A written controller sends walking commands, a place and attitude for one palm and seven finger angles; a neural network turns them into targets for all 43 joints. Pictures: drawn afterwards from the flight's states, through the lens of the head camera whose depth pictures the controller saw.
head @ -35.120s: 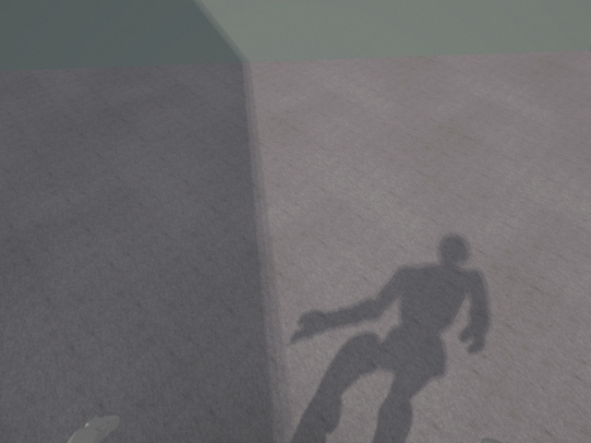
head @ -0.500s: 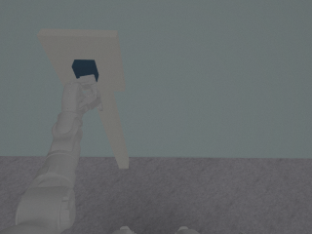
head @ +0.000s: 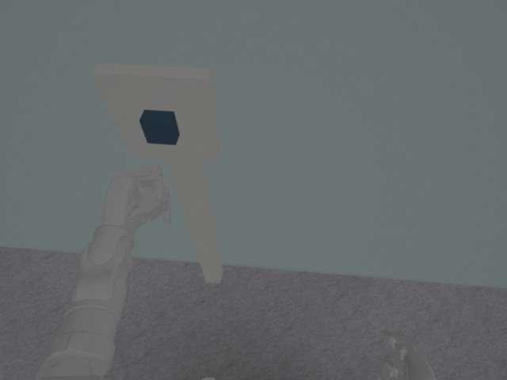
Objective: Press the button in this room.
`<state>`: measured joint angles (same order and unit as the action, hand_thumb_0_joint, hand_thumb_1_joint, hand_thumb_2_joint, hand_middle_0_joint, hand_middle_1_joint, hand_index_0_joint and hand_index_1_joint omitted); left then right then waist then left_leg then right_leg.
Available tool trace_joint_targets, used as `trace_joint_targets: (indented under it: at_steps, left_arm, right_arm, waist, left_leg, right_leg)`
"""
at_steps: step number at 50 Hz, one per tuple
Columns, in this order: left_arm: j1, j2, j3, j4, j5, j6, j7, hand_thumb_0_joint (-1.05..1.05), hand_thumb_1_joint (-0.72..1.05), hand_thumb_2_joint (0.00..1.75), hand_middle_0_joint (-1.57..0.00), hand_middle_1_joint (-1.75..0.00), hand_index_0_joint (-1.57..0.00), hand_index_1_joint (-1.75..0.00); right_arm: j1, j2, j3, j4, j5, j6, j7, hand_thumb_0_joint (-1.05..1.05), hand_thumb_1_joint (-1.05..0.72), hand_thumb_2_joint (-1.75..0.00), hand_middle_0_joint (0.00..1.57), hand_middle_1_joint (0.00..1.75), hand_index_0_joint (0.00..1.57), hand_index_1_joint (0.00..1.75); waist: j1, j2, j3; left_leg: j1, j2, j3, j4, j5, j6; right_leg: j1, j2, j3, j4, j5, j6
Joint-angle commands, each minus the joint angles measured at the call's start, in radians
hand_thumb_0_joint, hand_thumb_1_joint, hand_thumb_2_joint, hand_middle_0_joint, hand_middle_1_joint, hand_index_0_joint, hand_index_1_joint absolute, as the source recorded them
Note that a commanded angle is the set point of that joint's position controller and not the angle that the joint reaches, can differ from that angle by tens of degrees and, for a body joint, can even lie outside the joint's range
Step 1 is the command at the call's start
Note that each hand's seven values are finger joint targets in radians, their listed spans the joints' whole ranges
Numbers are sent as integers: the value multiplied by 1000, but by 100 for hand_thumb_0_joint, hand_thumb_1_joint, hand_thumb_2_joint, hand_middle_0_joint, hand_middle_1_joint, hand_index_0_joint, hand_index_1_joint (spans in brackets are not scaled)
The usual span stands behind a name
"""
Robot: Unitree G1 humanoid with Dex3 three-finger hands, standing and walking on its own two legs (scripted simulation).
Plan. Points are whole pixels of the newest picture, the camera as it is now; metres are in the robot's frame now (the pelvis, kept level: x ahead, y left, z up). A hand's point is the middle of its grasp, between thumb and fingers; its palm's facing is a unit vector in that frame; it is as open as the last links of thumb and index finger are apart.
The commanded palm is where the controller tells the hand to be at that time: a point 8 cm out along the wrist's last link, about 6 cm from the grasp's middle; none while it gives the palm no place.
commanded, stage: draw the hand back to the body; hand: left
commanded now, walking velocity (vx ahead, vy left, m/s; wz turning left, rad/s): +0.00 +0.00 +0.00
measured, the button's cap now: (161, 126) +0.51 +0.18 +0.11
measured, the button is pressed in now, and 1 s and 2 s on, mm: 0 0 0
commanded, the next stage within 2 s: step back with the hand held close in 1.50 s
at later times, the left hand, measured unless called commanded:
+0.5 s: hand (121, 230) +0.29 +0.18 +0.13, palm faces -0.05 -1.00 -0.05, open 3.1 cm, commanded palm +0.26 +0.24 +0.14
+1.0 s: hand (39, 255) +0.23 +0.24 +0.18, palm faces +0.32 -0.89 -0.32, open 3.1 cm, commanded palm +0.18 +0.28 +0.19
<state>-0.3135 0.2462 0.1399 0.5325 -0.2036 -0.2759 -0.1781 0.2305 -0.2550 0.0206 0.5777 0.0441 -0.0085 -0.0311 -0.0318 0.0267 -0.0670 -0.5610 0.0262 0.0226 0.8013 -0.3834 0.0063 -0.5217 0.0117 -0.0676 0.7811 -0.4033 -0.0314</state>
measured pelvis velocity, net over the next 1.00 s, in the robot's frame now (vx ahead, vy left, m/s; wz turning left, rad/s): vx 0.01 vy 0.02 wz -0.02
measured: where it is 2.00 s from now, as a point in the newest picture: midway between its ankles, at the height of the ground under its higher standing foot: outside the picture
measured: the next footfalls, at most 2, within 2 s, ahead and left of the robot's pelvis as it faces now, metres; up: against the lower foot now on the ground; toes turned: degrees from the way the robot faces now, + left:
none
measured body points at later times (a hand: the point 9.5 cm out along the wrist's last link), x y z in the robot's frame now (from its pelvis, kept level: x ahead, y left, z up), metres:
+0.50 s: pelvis +0.00 +0.00 +0.01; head +0.00 -0.01 +0.46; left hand +0.28 +0.24 +0.13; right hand +0.17 -0.24 -0.07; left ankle +0.01 +0.12 -0.71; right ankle -0.01 -0.10 -0.71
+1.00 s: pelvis +0.01 +0.02 +0.04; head +0.00 +0.00 +0.48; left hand +0.20 +0.28 +0.19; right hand +0.20 -0.20 -0.05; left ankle +0.01 +0.12 -0.71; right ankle -0.01 -0.10 -0.71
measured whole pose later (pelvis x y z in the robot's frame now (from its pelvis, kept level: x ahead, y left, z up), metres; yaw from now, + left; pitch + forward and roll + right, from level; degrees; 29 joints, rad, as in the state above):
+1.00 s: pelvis +0.01 +0.02 +0.04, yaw -1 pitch -4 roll -1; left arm 0.40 0.30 0.19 -0.36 -0.06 -0.07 0.10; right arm 0.20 -0.22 0.04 0.61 0.00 -0.08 -0.07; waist 0.06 0.07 0.01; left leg -0.12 0.00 0.05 0.44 -0.25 0.03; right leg -0.08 0.00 -0.03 0.40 -0.25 0.00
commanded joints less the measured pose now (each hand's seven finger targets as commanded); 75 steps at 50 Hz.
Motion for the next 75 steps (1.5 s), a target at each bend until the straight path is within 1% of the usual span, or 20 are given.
trace_joint_targets:
  at_steps: [1,3,4,11,17,22,26,27,29,32,36,39,42,45,49,54,60,66,69,75]
  left_arm:
    - [-392,150,46,-235,-19,-79,-6,0,90,90,-130,-150,-130,-150]
    - [-292,171,72,-285,-26,-86,-12,0,90,90,-130,-150,-130,-150]
    - [-241,199,98,-291,-32,-85,-14,0,90,90,-130,-150,-130,-150]
    - [-2,231,164,-367,-79,10,-47,0,90,90,-130,-150,-130,-150]
    - [18,177,100,-573,-93,38,-68,0,90,90,-130,-150,-130,-150]
    - [72,173,87,-659,-93,71,-72,0,90,90,-130,-150,-130,-150]
    - [142,214,135,-692,-96,127,-73,0,90,90,-130,-150,-130,-150]
    - [110,250,102,-830,24,103,59,0,90,90,-130,-150,-130,-150]
    - [275,193,87,-813,47,125,155,0,90,90,-130,-150,-130,-150]
    - [365,180,81,-885,82,142,217,0,90,90,-130,-150,-130,-150]
    - [406,202,102,-962,111,148,261,0,90,90,-130,-150,-130,-150]
    - [435,209,109,-1007,126,148,279,0,90,90,-130,-150,-130,-150]
    - [468,180,88,-1079,135,147,290,0,90,90,-130,-150,-130,-150]
    - [548,178,101,-1094,136,152,296,0,90,90,-130,-150,-130,-150]
    - [667,222,177,-1108,139,150,300,0,90,90,-130,-150,-130,-150]
    - [760,240,228,-1180,137,141,296,0,90,90,-130,-150,-130,-150]
    - [804,242,255,-1254,134,130,298,0,90,90,-130,-150,-130,-150]
    - [786,207,224,-1206,139,136,301,0,90,90,-130,-150,-130,-150]
    - [775,230,245,-1197,141,133,307,0,90,90,-130,-150,-130,-150]
    - [779,230,245,-1233,137,124,309,0,90,90,-130,-150,-130,-150]
  right_arm:
    - [23,-123,-44,-112,2,-45,-10,0,-90,-90,20,30,20,30]
    - [14,-121,-45,-133,2,-52,-5,0,-90,-90,20,30,20,30]
    - [13,-126,-45,-140,1,-52,-4,0,-90,-90,20,30,20,30]
    - [-29,-124,-41,-188,20,-49,-10,0,-90,-90,20,30,20,30]
    - [-58,-113,-34,-195,26,-87,-24,0,-90,-90,20,30,20,30]
    - [-72,-114,-29,-191,27,-125,-38,0,-90,-90,20,30,20,30]
    - [-92,-114,-22,-196,29,-139,-46,0,-90,-90,20,30,20,30]
    - [-143,-92,-29,-195,7,-141,-59,0,-90,-90,20,30,20,30]
    - [-141,-87,-24,-182,-3,-141,-64,0,-90,-90,20,30,20,30]
    - [-139,-76,-17,-171,-9,-122,-63,0,-90,-90,20,30,20,30]
    - [-149,-73,-14,-160,-21,-115,-60,0,-90,-90,20,30,20,30]
    - [-162,-78,-17,-150,-28,-117,-60,0,-90,-90,20,30,20,30]
    - [-159,-72,-17,-149,-31,-125,-55,0,-90,-90,20,30,20,30]
    - [-160,-76,-19,-146,-36,-130,-51,0,-90,-90,20,30,20,30]
    - [-161,-79,-28,-138,-42,-129,-44,0,-90,-90,20,30,20,30]
    - [-164,-70,-31,-143,-41,-127,-35,0,-90,-90,20,30,20,30]
    - [-159,-63,-34,-146,-37,-136,-39,0,-90,-90,20,30,20,30]
    - [-152,-71,-39,-136,-38,-139,-45,0,-90,-90,20,30,20,30]
    - [-155,-73,-40,-131,-42,-142,-51,0,-90,-90,20,30,20,30]
    - [-164,-62,-34,-133,-44,-151,-54,0,-90,-90,20,30,20,30]
  waist:
    - [-32,23,-334]
    - [3,59,-381]
    - [14,20,-397]
    - [43,-97,-265]
    - [19,9,-199]
    - [13,2,-167]
    - [33,-17,-151]
    - [60,-17,-99]
    - [58,-76,-51]
    - [55,10,-65]
    - [59,41,-52]
    - [60,16,-30]
    - [58,79,-36]
    - [66,26,-22]
    - [88,-29,-18]
    - [99,8,-16]
    - [95,54,13]
    - [84,13,78]
    - [91,-14,70]
    - [98,36,26]
  left_leg:
    - [203,-33,-22,-78,259,25]
    - [230,-33,-21,-86,304,20]
    - [217,-32,-22,-88,321,24]
    - [156,-33,5,-157,277,31]
    - [258,-26,-9,-189,262,32]
    - [296,-24,-28,-218,208,32]
    - [298,-26,-32,-242,182,31]
    - [323,-23,-20,-284,176,34]
    - [325,-16,-23,-310,157,33]
    - [384,-12,-13,-346,205,28]
    - [436,-8,-8,-385,254,27]
    - [458,-6,-8,-405,273,28]
    - [495,-3,-18,-423,307,21]
    - [496,1,-25,-435,326,22]
    - [494,0,-19,-434,372,22]
    - [490,2,-15,-423,428,15]
    - [489,3,-10,-417,412,12]
    - [478,4,-13,-432,329,17]
    - [479,1,-14,-437,293,21]
    - [490,-7,-11,-431,310,21]
  right_leg:
    - [101,0,58,-102,367,18]
    - [149,1,54,-95,406,12]
    - [188,2,58,-95,430,13]
    - [271,-9,68,-160,471,34]
    - [208,5,49,-199,385,24]
    - [189,7,36,-228,291,23]
    - [214,3,35,-254,246,22]
    - [217,-19,79,-328,223,11]
    - [232,-20,71,-358,187,17]
    - [308,-25,63,-366,245,11]
    - [347,-21,61,-405,290,10]
    - [362,-12,60,-434,293,10]
    - [382,-14,49,-424,308,5]
    - [399,-11,45,-430,315,7]
    - [418,-5,42,-439,359,10]
    - [433,-5,46,-435,405,9]
    - [418,-7,50,-439,391,10]
    - [371,-5,47,-460,313,14]
    - [375,-4,50,-476,280,14]
    - [411,-12,62,-473,305,11]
